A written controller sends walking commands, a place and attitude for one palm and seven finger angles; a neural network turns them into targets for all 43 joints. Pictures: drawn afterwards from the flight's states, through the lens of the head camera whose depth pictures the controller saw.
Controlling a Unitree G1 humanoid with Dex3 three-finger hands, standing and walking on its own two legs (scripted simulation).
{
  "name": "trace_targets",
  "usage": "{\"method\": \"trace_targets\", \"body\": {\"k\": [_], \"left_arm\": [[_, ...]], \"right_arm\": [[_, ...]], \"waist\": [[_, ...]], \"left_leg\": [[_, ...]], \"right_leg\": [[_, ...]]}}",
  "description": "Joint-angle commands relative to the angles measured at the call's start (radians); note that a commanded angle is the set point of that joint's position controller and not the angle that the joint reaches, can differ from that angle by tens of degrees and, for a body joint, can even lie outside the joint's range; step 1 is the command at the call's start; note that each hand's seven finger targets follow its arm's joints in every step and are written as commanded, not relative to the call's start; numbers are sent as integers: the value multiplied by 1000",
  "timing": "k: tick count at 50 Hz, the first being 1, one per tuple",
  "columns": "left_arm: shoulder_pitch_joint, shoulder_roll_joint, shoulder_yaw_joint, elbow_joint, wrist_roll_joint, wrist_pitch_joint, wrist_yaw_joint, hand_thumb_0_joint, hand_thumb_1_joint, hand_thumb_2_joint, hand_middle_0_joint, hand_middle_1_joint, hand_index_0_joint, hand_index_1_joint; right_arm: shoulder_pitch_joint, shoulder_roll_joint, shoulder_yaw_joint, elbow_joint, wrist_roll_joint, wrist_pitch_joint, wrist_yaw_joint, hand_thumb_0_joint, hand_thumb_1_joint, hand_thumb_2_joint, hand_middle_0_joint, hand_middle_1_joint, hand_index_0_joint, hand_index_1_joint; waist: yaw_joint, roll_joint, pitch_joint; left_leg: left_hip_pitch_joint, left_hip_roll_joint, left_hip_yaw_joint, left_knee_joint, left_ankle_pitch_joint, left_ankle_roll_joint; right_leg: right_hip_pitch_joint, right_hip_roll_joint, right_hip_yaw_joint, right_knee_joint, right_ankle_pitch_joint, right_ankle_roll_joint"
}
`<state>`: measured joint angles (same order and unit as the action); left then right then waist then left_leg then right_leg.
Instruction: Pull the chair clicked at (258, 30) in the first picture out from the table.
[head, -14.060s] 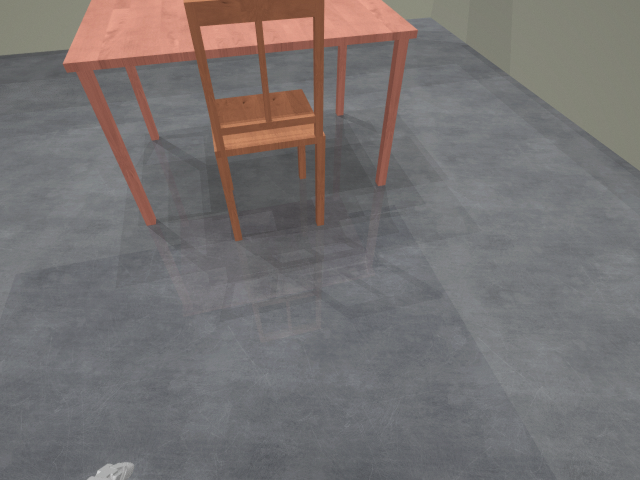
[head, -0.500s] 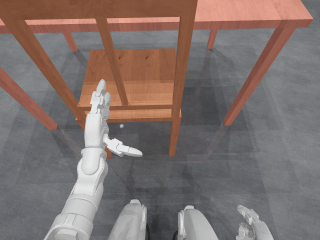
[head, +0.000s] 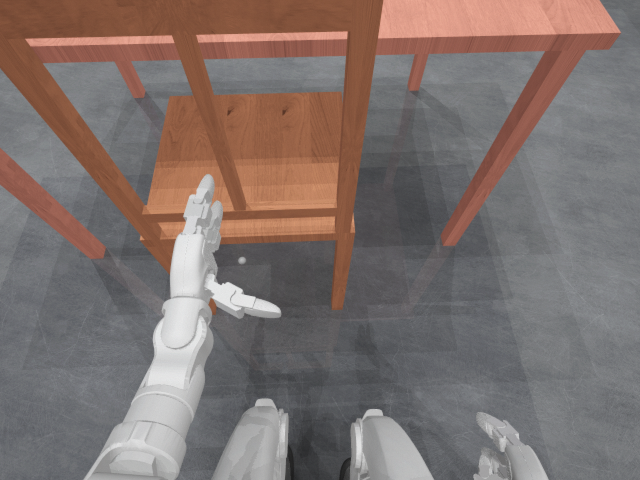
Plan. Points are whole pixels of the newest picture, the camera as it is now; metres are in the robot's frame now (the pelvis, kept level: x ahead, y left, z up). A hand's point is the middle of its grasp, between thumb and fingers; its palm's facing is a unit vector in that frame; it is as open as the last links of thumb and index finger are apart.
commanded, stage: aim the fingers beside a spindle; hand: left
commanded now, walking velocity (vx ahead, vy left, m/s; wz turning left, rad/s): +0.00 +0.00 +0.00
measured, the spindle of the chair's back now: (219, 141) +0.53 +0.14 +0.06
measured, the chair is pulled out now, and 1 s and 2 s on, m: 0.00 0.00 0.00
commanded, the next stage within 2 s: push the fingers through the gap in 1.16 s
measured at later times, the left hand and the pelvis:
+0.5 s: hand (222, 244) +0.39 +0.13 +0.03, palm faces +0.04 -1.00 -0.05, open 17.0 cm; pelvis +0.00 +0.00 +0.00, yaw +0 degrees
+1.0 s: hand (230, 269) +0.37 +0.12 +0.01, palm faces +0.03 -1.00 -0.01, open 16.9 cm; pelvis +0.00 +0.01 +0.00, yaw -1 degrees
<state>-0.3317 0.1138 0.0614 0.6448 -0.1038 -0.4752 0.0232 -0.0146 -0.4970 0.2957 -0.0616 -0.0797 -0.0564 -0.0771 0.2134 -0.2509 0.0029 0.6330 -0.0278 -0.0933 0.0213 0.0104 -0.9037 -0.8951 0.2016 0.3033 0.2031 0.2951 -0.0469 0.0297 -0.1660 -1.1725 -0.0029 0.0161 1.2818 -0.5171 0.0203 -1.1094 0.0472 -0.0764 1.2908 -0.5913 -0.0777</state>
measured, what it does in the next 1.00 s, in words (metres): stands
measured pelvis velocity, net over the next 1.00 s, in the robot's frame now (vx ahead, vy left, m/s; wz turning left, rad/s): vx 0.00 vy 0.01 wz -0.01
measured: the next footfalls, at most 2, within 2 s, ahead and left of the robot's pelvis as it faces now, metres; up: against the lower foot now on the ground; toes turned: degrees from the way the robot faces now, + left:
none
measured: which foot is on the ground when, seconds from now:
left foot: down 0.00-1.00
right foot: down 0.00-1.00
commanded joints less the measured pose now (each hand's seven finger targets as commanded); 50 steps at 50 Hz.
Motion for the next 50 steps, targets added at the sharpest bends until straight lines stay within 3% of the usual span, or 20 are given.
{"method": "trace_targets", "body": {"k": [1,2,3,6,8,11,16,18,22,25,28,32,33,35,38,41,42,44,48,50], "left_arm": [[-287,192,114,-414,-3,-160,42,0,-500,300,-60,-80,-60,-80],[-277,206,116,-410,7,-163,51,0,-500,300,-60,-80,-60,-80],[-260,142,56,-372,18,-159,47,0,-500,300,-60,-80,-60,-80],[-189,79,1,-195,25,-109,21,0,-500,300,-60,-80,-60,-80],[-167,52,-16,-112,14,-71,-8,0,-500,300,-60,-80,-60,-80],[-171,67,6,-123,-17,-41,-37,0,-500,300,-60,-80,-60,-80],[-348,180,97,-390,-19,-146,5,0,-500,300,-60,-80,-60,-80],[-351,189,90,-426,0,-175,31,0,-500,300,-60,-80,-60,-80],[-248,119,35,-197,19,-126,21,0,-500,300,-60,-80,-60,-80],[-193,83,19,-38,9,-51,-16,0,-500,300,-60,-80,-60,-80],[-260,87,28,-94,-17,-33,-38,0,-500,300,-60,-80,-60,-80],[-381,183,94,-403,-29,-130,-1,0,-500,300,-60,-80,-60,-80],[-382,167,71,-462,-21,-154,13,0,-500,300,-60,-80,-60,-80],[-312,119,26,-415,-2,-160,33,0,-500,300,-60,-80,-60,-80],[-234,86,5,-215,32,-114,41,0,-500,300,-60,-80,-60,-80],[-123,48,-8,-76,31,-43,19,0,-500,300,-60,-80,-60,-80],[-93,52,11,-51,20,-24,11,0,-500,300,-60,-80,-60,-80],[-131,83,36,-157,4,-31,4,0,-500,300,-60,-80,-60,-80],[-289,150,59,-481,-8,-138,32,0,-500,300,-60,-80,-60,-80],[-248,126,24,-516,2,-174,47,0,-500,300,-60,-80,-60,-80]], "right_arm": [[49,-118,-58,-106,-9,-46,-6,0,-900,-900,200,300,200,300],[51,-122,-58,-104,-10,-45,-5,0,-900,-900,200,300,200,300],[41,-111,-53,-98,-10,-45,-1,0,-900,-900,200,300,200,300],[42,-118,-52,-84,-2,-36,-2,0,-900,-900,200,300,200,300],[48,-121,-50,-87,7,-33,-6,0,-900,-900,200,300,200,300],[47,-127,-50,-102,15,-27,-12,0,-900,-900,200,300,200,300],[42,-120,-56,-105,0,-46,-17,0,-900,-900,200,300,200,300],[40,-120,-55,-98,-7,-51,-13,0,-900,-900,200,300,200,300],[40,-123,-50,-80,-4,-44,-8,0,-900,-900,200,300,200,300],[45,-130,-45,-84,8,-29,-12,0,-900,-900,200,300,200,300],[45,-134,-47,-104,15,-26,-17,0,-900,-900,200,300,200,300],[54,-135,-59,-114,1,-44,-17,0,-900,-900,200,300,200,300],[55,-129,-60,-111,-3,-48,-11,0,-900,-900,200,300,200,300],[52,-127,-60,-93,-6,-49,-1,0,-900,-900,200,300,200,300],[55,-130,-57,-73,-7,-34,1,0,-900,-900,200,300,200,300],[53,-134,-52,-91,3,-12,3,0,-900,-900,200,300,200,300],[53,-137,-52,-104,4,-8,2,0,-900,-900,200,300,200,300],[44,-131,-53,-123,8,-3,-1,0,-900,-900,200,300,200,300],[34,-119,-58,-130,-2,-21,-4,0,-900,-900,200,300,200,300],[25,-113,-55,-120,-6,-32,2,0,-900,-900,200,300,200,300]], "waist": [[23,28,-582],[15,31,-565],[-3,19,-507],[-38,-85,-349],[-39,-115,-309],[-19,-114,-335],[8,24,-532],[0,44,-546],[-37,-64,-372],[-31,-107,-287],[-22,-72,-363],[8,58,-595],[9,109,-629],[-13,61,-544],[-41,-66,-366],[-21,-107,-285],[-8,-104,-286],[15,-71,-376],[15,46,-555],[5,69,-527]], "left_leg": [[379,-23,-46,-102,369,-2],[378,-22,-51,-100,377,-1],[367,-20,-49,-103,357,1],[245,-18,-46,-104,239,8],[195,-22,-43,-100,195,8],[194,-25,-40,-103,190,7],[336,-24,-48,-95,296,1],[385,-20,-59,-99,323,0],[258,-19,-57,-99,229,8],[176,-22,-51,-110,149,7],[220,-23,-48,-110,179,8],[408,-17,-65,-107,337,-6],[483,-14,-75,-115,377,-12],[481,-5,-83,-115,383,-13],[327,-9,-75,-121,269,1],[244,-17,-60,-140,197,4],[235,-21,-55,-140,197,5],[270,-22,-48,-141,227,2],[425,-16,-61,-124,337,-6],[459,-12,-70,-121,358,-9]], "right_leg": [[307,-8,116,-171,512,57],[290,-2,111,-165,511,57],[260,-3,105,-174,492,59],[233,-11,126,-219,395,68],[230,-21,148,-243,342,70],[256,-27,161,-257,328,69],[275,-12,132,-190,428,59],[239,-1,109,-174,426,55],[201,-3,116,-205,345,60],[189,-13,132,-242,244,61],[203,-14,127,-235,274,57],[238,2,93,-168,420,48],[211,7,80,-162,424,46],[164,11,61,-165,408,45],[146,9,66,-189,347,55],[161,2,76,-221,292,52],[175,2,80,-225,292,49],[219,-3,88,-218,324,48],[245,4,90,-183,418,49],[214,9,78,-179,413,45]]}}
